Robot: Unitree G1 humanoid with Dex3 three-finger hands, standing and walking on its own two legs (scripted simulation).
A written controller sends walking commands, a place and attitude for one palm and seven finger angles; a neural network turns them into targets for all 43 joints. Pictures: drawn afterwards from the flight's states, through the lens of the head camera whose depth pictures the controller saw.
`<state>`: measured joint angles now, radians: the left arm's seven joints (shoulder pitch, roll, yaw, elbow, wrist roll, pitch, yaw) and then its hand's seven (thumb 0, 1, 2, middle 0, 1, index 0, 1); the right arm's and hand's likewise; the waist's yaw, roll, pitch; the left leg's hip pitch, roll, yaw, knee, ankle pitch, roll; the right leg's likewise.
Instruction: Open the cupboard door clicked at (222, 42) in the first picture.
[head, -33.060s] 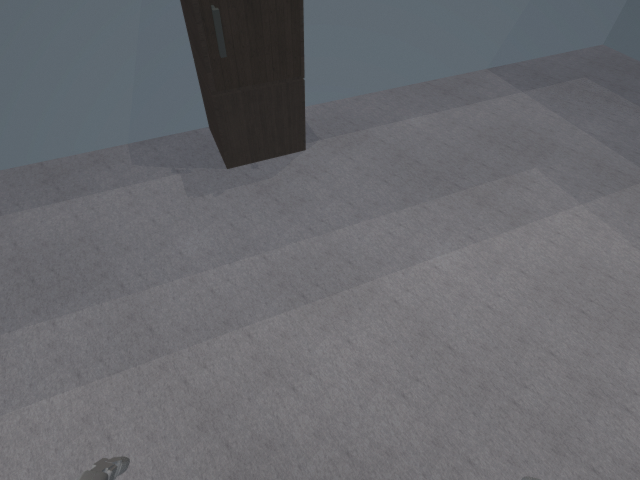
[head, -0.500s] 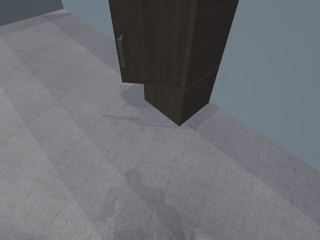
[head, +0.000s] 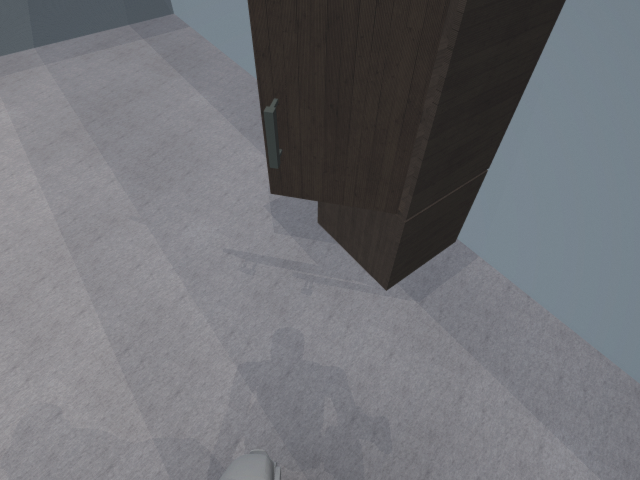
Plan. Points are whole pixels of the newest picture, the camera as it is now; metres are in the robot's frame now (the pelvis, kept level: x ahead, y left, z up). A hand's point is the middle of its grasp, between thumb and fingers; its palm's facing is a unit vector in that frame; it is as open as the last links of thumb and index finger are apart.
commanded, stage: take the last steps up to it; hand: left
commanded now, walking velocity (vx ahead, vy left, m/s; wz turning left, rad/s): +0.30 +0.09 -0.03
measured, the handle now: (275, 134) +0.87 +0.21 -0.11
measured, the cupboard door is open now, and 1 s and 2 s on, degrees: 41 41 41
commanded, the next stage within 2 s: come to a stop and stand still in 0.58 s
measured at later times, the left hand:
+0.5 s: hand (207, 363) +0.30 +0.22 -0.16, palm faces -0.06 -0.98 -0.21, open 7.3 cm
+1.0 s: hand (207, 364) +0.31 +0.24 -0.20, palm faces +0.01 -0.98 -0.20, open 7.3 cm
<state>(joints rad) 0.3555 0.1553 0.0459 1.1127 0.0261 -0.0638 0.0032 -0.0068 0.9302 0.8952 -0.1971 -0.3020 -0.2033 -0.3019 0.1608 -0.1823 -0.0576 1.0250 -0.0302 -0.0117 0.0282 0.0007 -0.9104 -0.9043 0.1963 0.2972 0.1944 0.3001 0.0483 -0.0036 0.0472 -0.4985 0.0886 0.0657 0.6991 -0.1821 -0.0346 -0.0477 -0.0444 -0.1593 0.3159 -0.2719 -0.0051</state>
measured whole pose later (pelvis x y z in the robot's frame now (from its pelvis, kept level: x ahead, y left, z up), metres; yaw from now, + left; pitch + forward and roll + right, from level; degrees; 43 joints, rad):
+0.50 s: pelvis +0.18 +0.04 -0.01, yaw -4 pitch +0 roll +2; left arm 0.11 0.19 0.06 0.98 0.03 -0.01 -0.01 0.00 0.91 0.90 -0.19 -0.30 -0.20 -0.30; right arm 0.36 -0.18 -0.03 1.10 -0.04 -0.05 -0.02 -0.01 -0.92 -0.90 0.20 0.30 0.20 0.30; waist -0.02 -0.02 0.06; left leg -0.06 -0.02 0.17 0.36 -0.29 0.03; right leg -0.45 -0.09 -0.08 0.71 -0.24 -0.01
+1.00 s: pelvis +0.30 +0.05 -0.01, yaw -4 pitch +0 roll +0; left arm 0.25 0.20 0.04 1.07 0.01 0.05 0.04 0.00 0.92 0.90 -0.20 -0.30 -0.20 -0.30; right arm 0.15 -0.16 -0.02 1.03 -0.02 0.00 -0.04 0.00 -0.92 -0.90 0.20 0.30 0.20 0.30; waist 0.04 -0.06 0.07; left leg -0.32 0.02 0.09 0.54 -0.21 0.03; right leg -0.25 -0.04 -0.06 0.71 -0.50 0.01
